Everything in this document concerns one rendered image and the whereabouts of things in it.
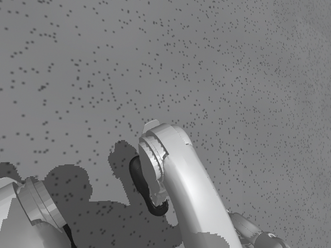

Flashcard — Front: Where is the right robot foot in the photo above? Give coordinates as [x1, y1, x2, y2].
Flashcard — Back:
[129, 156, 169, 216]

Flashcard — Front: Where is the right robot hand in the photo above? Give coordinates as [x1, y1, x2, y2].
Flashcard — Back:
[226, 209, 264, 248]

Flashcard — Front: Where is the left robot foot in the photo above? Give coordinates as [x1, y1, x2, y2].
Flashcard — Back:
[63, 224, 77, 248]

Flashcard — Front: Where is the right robot arm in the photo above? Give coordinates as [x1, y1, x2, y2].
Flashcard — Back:
[254, 231, 290, 248]

